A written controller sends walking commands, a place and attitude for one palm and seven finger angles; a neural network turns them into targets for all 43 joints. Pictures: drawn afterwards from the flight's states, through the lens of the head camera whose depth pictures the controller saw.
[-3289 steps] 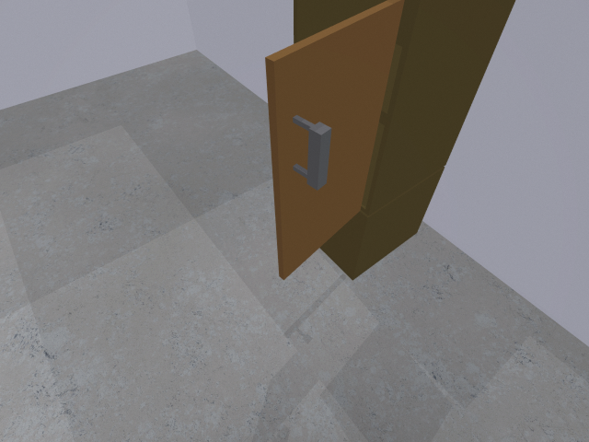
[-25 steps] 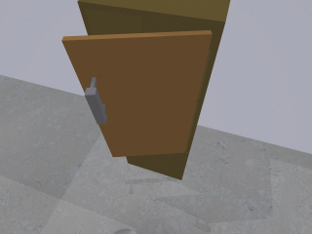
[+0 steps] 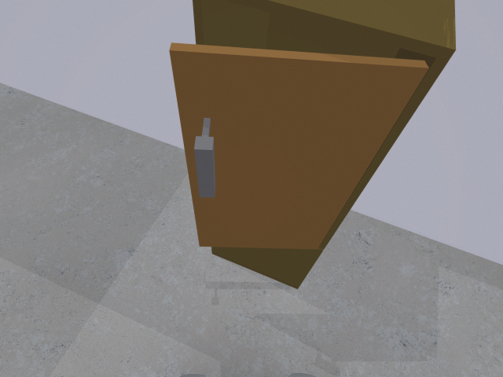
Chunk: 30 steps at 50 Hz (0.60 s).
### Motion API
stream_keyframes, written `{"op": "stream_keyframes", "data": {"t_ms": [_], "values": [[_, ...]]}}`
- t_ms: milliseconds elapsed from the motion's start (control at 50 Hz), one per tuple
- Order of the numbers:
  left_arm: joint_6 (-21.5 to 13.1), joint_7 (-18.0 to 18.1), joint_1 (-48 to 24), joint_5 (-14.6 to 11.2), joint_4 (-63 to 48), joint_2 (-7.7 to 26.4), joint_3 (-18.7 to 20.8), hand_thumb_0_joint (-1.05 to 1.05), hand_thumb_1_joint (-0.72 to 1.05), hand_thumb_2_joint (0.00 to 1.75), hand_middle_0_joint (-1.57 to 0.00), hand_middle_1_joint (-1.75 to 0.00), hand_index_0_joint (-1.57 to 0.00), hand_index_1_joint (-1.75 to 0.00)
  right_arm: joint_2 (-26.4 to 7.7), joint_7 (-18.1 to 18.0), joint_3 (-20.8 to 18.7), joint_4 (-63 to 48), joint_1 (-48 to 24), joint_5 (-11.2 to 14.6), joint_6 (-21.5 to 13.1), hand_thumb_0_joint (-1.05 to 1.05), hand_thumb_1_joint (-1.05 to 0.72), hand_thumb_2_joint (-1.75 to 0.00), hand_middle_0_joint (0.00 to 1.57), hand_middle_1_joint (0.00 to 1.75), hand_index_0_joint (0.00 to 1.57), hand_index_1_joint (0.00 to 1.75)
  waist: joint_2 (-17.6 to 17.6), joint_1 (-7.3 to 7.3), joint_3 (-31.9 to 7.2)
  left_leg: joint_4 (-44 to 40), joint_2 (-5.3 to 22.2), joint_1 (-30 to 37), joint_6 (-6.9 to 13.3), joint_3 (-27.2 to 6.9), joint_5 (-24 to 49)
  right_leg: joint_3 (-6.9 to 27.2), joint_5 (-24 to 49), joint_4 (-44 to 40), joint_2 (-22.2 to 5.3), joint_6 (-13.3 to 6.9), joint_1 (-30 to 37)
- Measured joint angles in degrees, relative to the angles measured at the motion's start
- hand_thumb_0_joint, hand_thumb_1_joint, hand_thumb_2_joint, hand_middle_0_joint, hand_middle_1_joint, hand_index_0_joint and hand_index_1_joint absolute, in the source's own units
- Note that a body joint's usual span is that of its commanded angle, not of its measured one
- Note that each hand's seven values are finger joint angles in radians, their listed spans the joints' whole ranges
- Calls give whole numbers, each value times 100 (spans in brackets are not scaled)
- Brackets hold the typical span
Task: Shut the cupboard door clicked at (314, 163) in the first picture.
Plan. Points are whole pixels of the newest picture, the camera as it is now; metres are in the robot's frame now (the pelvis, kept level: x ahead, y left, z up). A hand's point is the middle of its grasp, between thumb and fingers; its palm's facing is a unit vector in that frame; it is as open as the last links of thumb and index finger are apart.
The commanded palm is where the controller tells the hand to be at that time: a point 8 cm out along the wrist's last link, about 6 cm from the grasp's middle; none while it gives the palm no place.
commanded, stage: come to a stop and stand still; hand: left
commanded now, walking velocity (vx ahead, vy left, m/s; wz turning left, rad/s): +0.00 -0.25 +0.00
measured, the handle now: (207, 158) +0.43 +0.12 +0.08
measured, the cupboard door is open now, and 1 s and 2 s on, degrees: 22 22 22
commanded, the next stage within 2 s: look again from close up in 1.10 s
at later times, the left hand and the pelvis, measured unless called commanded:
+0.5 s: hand out of the picture +0.00 +0.12 -0.16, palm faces +0.00 -0.97 -0.23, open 7.2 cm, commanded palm none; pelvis -0.04 -0.06 +0.01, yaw -1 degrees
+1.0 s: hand out of the picture -0.05 +0.12 -0.18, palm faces +0.02 -0.99 -0.12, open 7.4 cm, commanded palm none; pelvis -0.03 -0.03 +0.00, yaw -1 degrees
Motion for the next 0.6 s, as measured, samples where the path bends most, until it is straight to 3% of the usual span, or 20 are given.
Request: {"op": "stream_keyframes", "data": {"t_ms": [80,140,240,300,340,400,520,600], "values": [[45,-91,-96,11,-82,89,53,1,91,90,-20,-30,-20,-30,90,-41,46,62,164,-14,-6,0,-90,-90,20,30,20,30,43,-84,-52,-242,123,-2,-20,32,215,123,257,553,79,77,-199],[93,-152,-182,25,-113,118,77,1,91,90,-20,-30,-19,-30,102,-48,19,126,313,-26,-22,0,-90,-90,21,30,21,30,71,-174,-108,-366,223,-15,-71,50,348,138,413,480,26,115,-180],[85,-224,-337,29,-133,28,19,1,91,90,-20,-30,-19,-30,-2,7,-81,274,593,-59,-12,0,-90,-90,21,30,21,30,177,-346,-211,-450,359,-60,-203,10,519,-7,412,-741,-139,74,262],[-52,-236,-376,6,-122,-84,-51,0,91,90,-20,-30,-19,-30,-80,55,-135,403,790,-41,6,0,-90,-90,21,30,21,30,211,-402,-309,-326,366,-143,-320,-41,530,-113,940,-2037,-177,14,807],[-200,-206,-312,19,-83,-149,-90,0,91,90,-20,-30,-19,-30,-100,88,-156,514,924,9,32,0,-90,-90,20,30,21,30,120,-372,-423,-58,278,-250,-397,-19,360,-61,1078,-2779,-249,-40,1144],[-257,-174,-111,44,45,-442,-189,0,92,90,-20,-30,-20,-30,-229,149,-184,648,1073,4,142,0,-90,-90,20,30,20,30,352,-368,-579,384,222,-318,-351,-161,-505,-133,1293,-2851,-163,-50,1259],[-372,-140,249,46,176,-463,-185,0,95,90,-21,-30,-20,-30,-244,213,-171,638,1127,-1,51,0,-91,-90,20,30,20,30,407,-226,-594,945,38,-424,-340,-21,-490,-115,1563,-3250,-169,-97,1439],[-376,-101,374,58,253,-470,-161,0,93,90,-21,-30,-20,-30,-206,211,-147,601,1044,28,41,0,-91,-90,20,30,20,30,379,-132,-481,783,-5,-329,-355,39,-515,-205,1486,-3162,-193,-71,1393]]}}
